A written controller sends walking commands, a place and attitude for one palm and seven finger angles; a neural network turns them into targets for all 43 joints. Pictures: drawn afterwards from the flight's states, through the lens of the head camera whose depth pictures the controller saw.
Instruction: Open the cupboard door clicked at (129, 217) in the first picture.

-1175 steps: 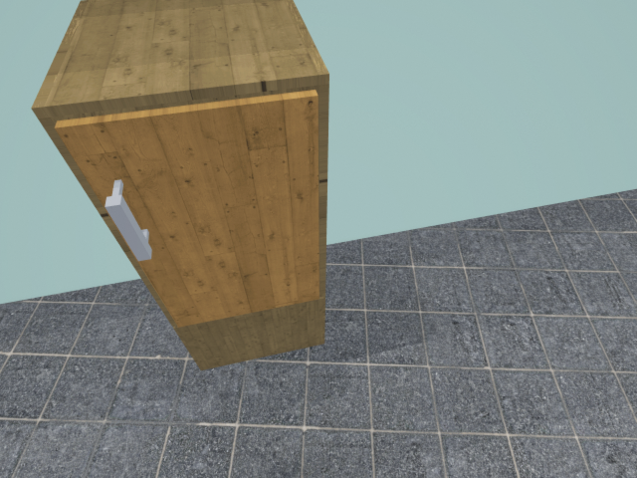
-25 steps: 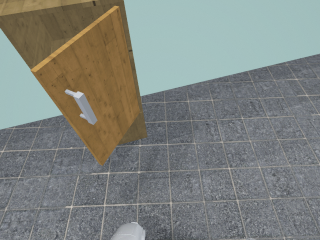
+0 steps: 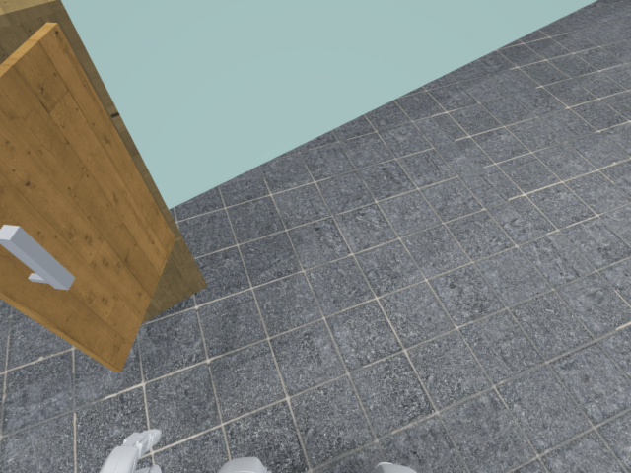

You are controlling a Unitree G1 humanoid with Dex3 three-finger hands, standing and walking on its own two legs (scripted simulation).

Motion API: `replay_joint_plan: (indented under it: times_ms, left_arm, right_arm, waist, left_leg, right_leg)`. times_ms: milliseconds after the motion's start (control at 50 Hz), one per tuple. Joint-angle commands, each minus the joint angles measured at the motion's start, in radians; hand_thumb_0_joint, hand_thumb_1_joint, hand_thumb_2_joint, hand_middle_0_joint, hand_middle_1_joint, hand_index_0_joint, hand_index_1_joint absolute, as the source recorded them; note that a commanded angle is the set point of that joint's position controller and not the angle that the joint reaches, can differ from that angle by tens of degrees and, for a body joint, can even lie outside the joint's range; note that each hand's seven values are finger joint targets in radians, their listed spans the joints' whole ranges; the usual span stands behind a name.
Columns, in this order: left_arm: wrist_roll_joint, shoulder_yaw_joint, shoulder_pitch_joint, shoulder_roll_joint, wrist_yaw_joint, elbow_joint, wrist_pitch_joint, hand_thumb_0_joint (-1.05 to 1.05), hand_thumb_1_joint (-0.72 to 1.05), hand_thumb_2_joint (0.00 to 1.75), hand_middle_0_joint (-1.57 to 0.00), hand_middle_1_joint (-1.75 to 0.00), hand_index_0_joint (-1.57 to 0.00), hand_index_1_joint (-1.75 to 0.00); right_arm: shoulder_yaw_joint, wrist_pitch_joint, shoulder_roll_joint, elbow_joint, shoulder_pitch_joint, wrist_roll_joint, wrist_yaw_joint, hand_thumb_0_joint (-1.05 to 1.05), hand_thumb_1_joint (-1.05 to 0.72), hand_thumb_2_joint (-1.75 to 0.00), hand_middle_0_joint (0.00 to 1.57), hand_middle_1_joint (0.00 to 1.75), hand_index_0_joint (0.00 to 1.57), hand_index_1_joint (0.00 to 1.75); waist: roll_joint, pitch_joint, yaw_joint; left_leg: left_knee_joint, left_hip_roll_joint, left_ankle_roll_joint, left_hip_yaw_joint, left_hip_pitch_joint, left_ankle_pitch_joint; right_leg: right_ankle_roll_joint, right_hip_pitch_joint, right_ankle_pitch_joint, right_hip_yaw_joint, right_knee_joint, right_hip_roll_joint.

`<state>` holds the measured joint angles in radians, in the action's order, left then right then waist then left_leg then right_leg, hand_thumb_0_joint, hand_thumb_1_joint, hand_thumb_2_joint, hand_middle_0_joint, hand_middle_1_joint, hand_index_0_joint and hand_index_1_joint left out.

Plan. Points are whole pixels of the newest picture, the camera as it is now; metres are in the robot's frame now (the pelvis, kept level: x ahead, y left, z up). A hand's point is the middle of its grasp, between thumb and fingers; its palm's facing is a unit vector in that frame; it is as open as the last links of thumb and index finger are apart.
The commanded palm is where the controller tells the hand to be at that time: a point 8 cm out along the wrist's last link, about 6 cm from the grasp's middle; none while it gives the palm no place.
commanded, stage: walk to a spot facing it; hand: left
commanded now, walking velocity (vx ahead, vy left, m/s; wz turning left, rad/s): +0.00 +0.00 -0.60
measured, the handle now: (25, 258) +0.37 +0.44 +0.01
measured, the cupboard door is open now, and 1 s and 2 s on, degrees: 47 47 47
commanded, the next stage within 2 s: turn to face it in 1.90 s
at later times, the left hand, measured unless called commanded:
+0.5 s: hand (230, 439) +0.17 +0.14 -0.15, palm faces -0.30 -0.93 -0.22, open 7.4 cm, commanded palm none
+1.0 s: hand (300, 339) +0.32 +0.05 -0.14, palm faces -0.55 -0.82 -0.16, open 7.4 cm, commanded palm none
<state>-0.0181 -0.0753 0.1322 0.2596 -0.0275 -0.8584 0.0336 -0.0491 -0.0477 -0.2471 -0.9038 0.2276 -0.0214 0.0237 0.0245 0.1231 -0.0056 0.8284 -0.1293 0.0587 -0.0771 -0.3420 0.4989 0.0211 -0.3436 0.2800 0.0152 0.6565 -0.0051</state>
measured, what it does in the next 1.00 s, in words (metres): walks ahead, turning right: left foot, then right foot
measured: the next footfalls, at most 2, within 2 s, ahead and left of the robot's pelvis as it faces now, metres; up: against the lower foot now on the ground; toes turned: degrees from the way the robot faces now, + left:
left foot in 0.22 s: +0.07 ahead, +0.13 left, +0.00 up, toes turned -5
right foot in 0.48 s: +0.03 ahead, -0.15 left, +0.00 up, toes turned -23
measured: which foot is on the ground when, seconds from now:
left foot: up 0.00-0.20, down 0.22-0.48, up 0.50-0.76, down 0.78-1.00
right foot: down 0.00-0.22, up 0.24-0.46, down 0.48-0.78, up 0.80-1.00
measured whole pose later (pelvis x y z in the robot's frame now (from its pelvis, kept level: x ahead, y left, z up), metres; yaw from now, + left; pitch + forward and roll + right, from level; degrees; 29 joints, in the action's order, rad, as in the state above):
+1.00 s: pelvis +0.15 -0.07 +0.03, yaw -36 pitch +1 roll -1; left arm -0.03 -0.09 0.18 0.23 -0.06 -0.95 0.02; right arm -0.01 0.07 -0.16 -0.97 0.34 -0.04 0.01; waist -0.03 0.05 0.01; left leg 0.41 -0.10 0.02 -0.18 -0.17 0.25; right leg 0.00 -0.59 0.24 0.04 1.08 -0.08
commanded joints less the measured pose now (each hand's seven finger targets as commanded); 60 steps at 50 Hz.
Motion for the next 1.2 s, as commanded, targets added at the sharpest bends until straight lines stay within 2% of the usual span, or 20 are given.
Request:
replay_joint_plan:
  times_ms: [0, 140, 160, 200, 220, 300, 420, 460, 480, 580, 720, 760, 780, 860, 920, 1060, 1120, 1140, 1160, 1180]
  left_arm:
    - [-0.011, -0.052, 0.046, 0.198, 0.043, 0.046, 0.003, 0.00, 0.90, 0.90, -0.20, -0.30, -0.20, -0.30]
    - [-0.002, -0.039, -0.011, 0.173, 0.035, 0.047, 0.004, 0.00, 0.90, 0.90, -0.20, -0.30, -0.20, -0.30]
    - [0.003, -0.032, -0.026, 0.145, 0.031, 0.056, 0.009, 0.00, 0.90, 0.90, -0.20, -0.30, -0.20, -0.30]
    - [0.009, -0.014, -0.020, 0.078, 0.014, 0.096, 0.009, 0.00, 0.90, 0.90, -0.20, -0.30, -0.20, -0.30]
    - [-0.004, -0.024, -0.048, 0.101, 0.006, 0.097, 0.006, 0.00, 0.90, 0.90, -0.20, -0.30, -0.20, -0.30]
    - [-0.001, -0.014, -0.050, 0.036, -0.020, 0.069, 0.010, 0.00, 0.90, 0.90, -0.20, -0.30, -0.20, -0.30]
    - [-0.005, -0.026, 0.076, 0.064, -0.025, 0.016, -0.018, 0.00, 0.90, 0.90, -0.20, -0.30, -0.20, -0.30]
    - [-0.006, -0.071, 0.259, 0.254, 0.005, -0.037, -0.032, 0.00, 0.90, 0.90, -0.20, -0.30, -0.20, -0.30]
    - [0.001, -0.072, 0.286, 0.246, 0.021, -0.039, -0.039, 0.00, 0.90, 0.90, -0.20, -0.30, -0.20, -0.30]
    - [-0.009, -0.043, 0.112, 0.147, 0.025, -0.018, -0.066, 0.00, 0.90, 0.90, -0.20, -0.30, -0.20, -0.30]
    - [-0.003, -0.044, 0.076, 0.133, 0.006, -0.026, -0.063, 0.00, 0.90, 0.90, -0.20, -0.30, -0.20, -0.30]
    - [0.006, -0.015, 0.072, 0.011, -0.008, 0.012, -0.059, 0.00, 0.90, 0.90, -0.20, -0.30, -0.20, -0.30]
    - [0.000, -0.018, -0.016, 0.047, -0.016, 0.060, -0.071, 0.00, 0.90, 0.90, -0.20, -0.30, -0.20, -0.30]
    - [-0.020, -0.023, 0.014, 0.004, -0.035, -0.003, -0.058, 0.00, 0.90, 0.90, -0.20, -0.30, -0.20, -0.30]
    - [-0.016, -0.006, 0.000, -0.026, -0.043, -0.005, -0.044, 0.00, 0.90, 0.90, -0.20, -0.30, -0.20, -0.30]
    - [-0.013, 0.005, -0.146, -0.028, -0.037, 0.022, -0.039, 0.00, 0.90, 0.90, -0.20, -0.30, -0.20, -0.30]
    - [-0.013, -0.012, 0.017, 0.023, -0.026, -0.032, -0.053, 0.00, 0.90, 0.90, -0.20, -0.30, -0.20, -0.30]
    - [-0.016, -0.029, 0.197, 0.083, -0.016, -0.093, -0.067, 0.00, 0.90, 0.90, -0.20, -0.30, -0.20, -0.30]
    - [-0.016, -0.068, 0.371, 0.217, 0.004, -0.139, -0.076, 0.00, 0.90, 0.90, -0.20, -0.30, -0.20, -0.30]
    - [0.013, -0.066, 0.374, 0.246, 0.017, -0.146, -0.068, 0.00, 0.90, 0.90, -0.20, -0.30, -0.20, -0.30]
  right_arm:
    - [-0.033, 0.018, -0.104, 0.106, -0.060, 0.010, 0.008, 0.00, -0.90, -0.90, 0.20, 0.30, 0.20, 0.30]
    - [-0.019, 0.032, -0.056, 0.042, 0.083, 0.013, 0.010, 0.00, -0.90, -0.90, 0.20, 0.30, 0.20, 0.30]
    - [-0.025, 0.041, -0.089, 0.033, 0.122, 0.010, 0.015, 0.00, -0.90, -0.90, 0.20, 0.30, 0.20, 0.30]
    - [-0.051, 0.055, -0.248, 0.057, 0.153, -0.014, 0.027, 0.00, -0.90, -0.90, 0.20, 0.30, 0.20, 0.30]
    - [-0.049, 0.063, -0.238, 0.058, 0.137, -0.019, 0.024, 0.00, -0.90, -0.90, 0.20, 0.30, 0.20, 0.30]
    - [-0.028, 0.063, -0.163, 0.069, 0.044, -0.024, 0.019, 0.00, -0.90, -0.90, 0.20, 0.30, 0.20, 0.30]
    - [-0.043, 0.058, -0.173, 0.039, 0.070, -0.012, -0.002, 0.00, -0.90, -0.90, 0.20, 0.30, 0.20, 0.30]
    - [-0.017, 0.057, -0.066, 0.137, -0.105, 0.008, -0.018, 0.00, -0.90, -0.90, 0.20, 0.30, 0.20, 0.30]
    - [-0.022, 0.058, -0.109, 0.160, -0.154, 0.003, -0.020, 0.00, -0.90, -0.90, 0.20, 0.30, 0.20, 0.30]
    - [-0.034, 0.059, -0.061, 0.093, -0.091, -0.002, -0.038, 0.00, -0.90, -0.90, 0.20, 0.30, 0.20, 0.30]
    - [-0.033, 0.097, -0.066, 0.048, 0.051, 0.000, -0.025, 0.00, -0.90, -0.90, 0.20, 0.30, 0.20, 0.30]
    - [-0.072, 0.112, -0.247, -0.014, 0.302, -0.031, 0.003, 0.00, -0.90, -0.90, 0.20, 0.30, 0.20, 0.30]
    - [-0.066, 0.109, -0.254, -0.011, 0.333, -0.020, 0.014, 0.00, -0.90, -0.90, 0.20, 0.30, 0.20, 0.30]
    - [-0.016, 0.127, -0.104, 0.009, 0.151, -0.019, 0.003, 0.00, -0.90, -0.90, 0.20, 0.30, 0.20, 0.30]
    - [-0.010, 0.139, -0.078, -0.030, 0.196, -0.012, 0.005, 0.00, -0.90, -0.90, 0.20, 0.30, 0.20, 0.30]
    - [-0.010, 0.118, -0.082, -0.088, 0.252, -0.022, -0.008, 0.00, -0.90, -0.90, 0.20, 0.30, 0.20, 0.30]
    - [-0.010, 0.108, -0.091, -0.100, 0.223, -0.017, -0.009, 0.00, -0.90, -0.90, 0.20, 0.30, 0.20, 0.30]
    - [-0.006, 0.110, -0.077, -0.098, 0.199, -0.005, -0.016, 0.00, -0.90, -0.90, 0.20, 0.30, 0.20, 0.30]
    - [0.007, 0.114, -0.002, -0.059, 0.197, 0.016, -0.023, 0.00, -0.90, -0.90, 0.20, 0.30, 0.20, 0.30]
    - [-0.001, 0.108, -0.028, -0.025, 0.113, 0.015, -0.020, 0.00, -0.90, -0.90, 0.20, 0.30, 0.20, 0.30]
  waist:
    - [-0.311, -0.146, 0.044]
    - [-0.141, -0.160, -0.033]
    - [-0.074, -0.169, -0.052]
    - [0.277, -0.167, -0.058]
    - [0.163, -0.147, -0.055]
    - [0.181, -0.129, -0.012]
    - [0.077, -0.146, 0.025]
    - [-0.399, -0.089, 0.157]
    - [-0.267, -0.077, 0.158]
    - [-0.176, -0.068, 0.026]
    - [-0.099, -0.099, -0.047]
    - [0.355, -0.190, -0.151]
    - [0.213, -0.140, -0.152]
    - [0.121, -0.046, -0.025]
    - [0.136, -0.098, -0.023]
    - [0.118, -0.027, -0.046]
    - [0.060, -0.121, 0.048]
    - [-0.043, -0.210, 0.130]
    - [-0.344, -0.331, 0.190]
    - [-0.283, -0.270, 0.180]
  left_leg:
    - [0.306, 0.029, -0.010, 0.080, -0.229, 0.030]
    - [-0.249, 0.105, -0.010, 0.023, 0.122, -0.187]
    - [-0.394, 0.054, -0.033, 0.078, 0.225, -0.196]
    - [-0.610, -0.368, -0.222, 0.519, 0.234, -0.217]
    - [-0.593, -0.380, -0.269, 0.503, 0.162, -0.304]
    - [-0.513, -0.205, -0.170, 0.129, 0.169, -0.423]
    - [-0.317, -0.149, -0.082, -0.030, 0.011, -0.059]
    - [0.158, 0.058, 0.003, -0.104, -0.430, 0.220]
    - [0.272, 0.025, -0.008, 0.027, -0.475, 0.126]
    - [0.120, 0.017, 0.004, 0.042, -0.233, -0.123]
    - [-0.327, 0.096, -0.006, -0.017, 0.243, -0.238]
    - [-0.582, -0.309, -0.146, 0.516, 0.525, 0.177]
    - [-0.656, -0.414, -0.229, 0.633, 0.456, 0.218]
    - [-0.662, -0.246, -0.151, 0.267, 0.216, -0.088]
    - [-0.620, -0.194, -0.148, 0.058, 0.275, -0.368]
    - [-0.631, -0.211, -0.152, -0.057, 0.196, -0.376]
    - [-0.385, -0.178, -0.109, -0.118, 0.157, -0.560]
    - [-0.141, -0.114, -0.070, -0.177, 0.007, -0.561]
    - [0.225, 0.039, -0.021, -0.217, -0.293, -0.051]
    - [0.417, 0.045, -0.031, -0.045, -0.389, 0.133]
  right_leg:
    - [0.196, 0.179, -0.198, -0.377, -0.312, -0.264]
    - [0.112, -0.002, -0.200, -0.339, -0.225, -0.150]
    - [0.063, -0.092, -0.104, -0.301, -0.168, -0.094]
    - [-0.041, -0.263, 0.326, -0.046, 0.278, 0.068]
    - [-0.040, -0.242, 0.304, -0.082, 0.426, 0.018]
    - [-0.057, -0.172, 0.194, 0.017, 0.316, -0.032]
    - [-0.003, 0.230, 0.087, 0.111, -0.177, 0.026]
    - [0.199, 0.413, 0.281, -0.558, -0.481, -0.377]
    - [0.260, 0.394, 0.330, -0.614, -0.488, -0.404]
    - [0.181, 0.144, 0.140, -0.316, -0.443, -0.232]
    - [0.119, -0.081, 0.205, -0.261, -0.299, -0.119]
    - [0.013, -0.402, 0.329, -0.020, 0.261, 0.091]
    - [0.012, -0.450, 0.305, -0.055, 0.411, 0.005]
    - [-0.010, -0.422, 0.009, -0.038, 0.589, -0.094]
    - [-0.023, -0.379, -0.055, 0.006, 0.449, -0.098]
    - [-0.003, -0.153, -0.077, 0.106, 0.062, -0.056]
    - [0.035, 0.176, -0.064, 0.136, -0.081, 0.000]
    - [0.078, 0.463, -0.020, 0.053, -0.124, -0.048]
    - [0.190, 0.718, 0.045, -0.392, -0.252, -0.353]
    - [0.245, 0.617, -0.051, -0.570, -0.388, -0.452]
